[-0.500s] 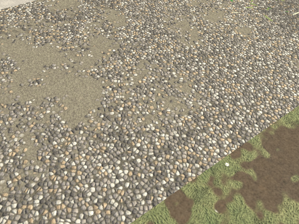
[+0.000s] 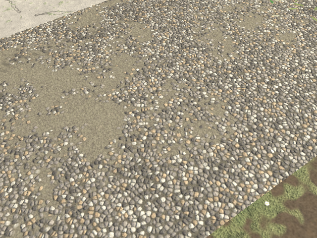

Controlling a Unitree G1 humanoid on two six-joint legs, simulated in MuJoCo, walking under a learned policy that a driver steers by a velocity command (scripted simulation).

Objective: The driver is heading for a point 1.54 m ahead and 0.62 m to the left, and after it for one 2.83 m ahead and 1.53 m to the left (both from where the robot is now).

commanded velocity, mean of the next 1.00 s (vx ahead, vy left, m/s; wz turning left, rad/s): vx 0.49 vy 0.00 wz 0.23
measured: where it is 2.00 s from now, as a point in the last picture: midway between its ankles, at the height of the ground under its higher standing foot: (123, 138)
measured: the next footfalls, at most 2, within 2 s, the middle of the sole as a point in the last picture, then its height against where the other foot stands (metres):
left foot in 0.18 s outside the picture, level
right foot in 0.74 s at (195, 214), level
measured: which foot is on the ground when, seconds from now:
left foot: up 0.00-0.16, down 0.18-0.74, up 0.76-1.00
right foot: down 0.00-0.18, up 0.20-0.72, down 0.74-1.00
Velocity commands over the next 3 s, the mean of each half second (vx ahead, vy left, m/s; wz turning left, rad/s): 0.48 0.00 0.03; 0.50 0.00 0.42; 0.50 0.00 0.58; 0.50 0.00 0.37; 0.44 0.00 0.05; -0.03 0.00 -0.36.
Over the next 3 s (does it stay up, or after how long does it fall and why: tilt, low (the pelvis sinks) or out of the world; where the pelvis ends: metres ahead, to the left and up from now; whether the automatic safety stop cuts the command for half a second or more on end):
stays up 1.22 0.51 -0.01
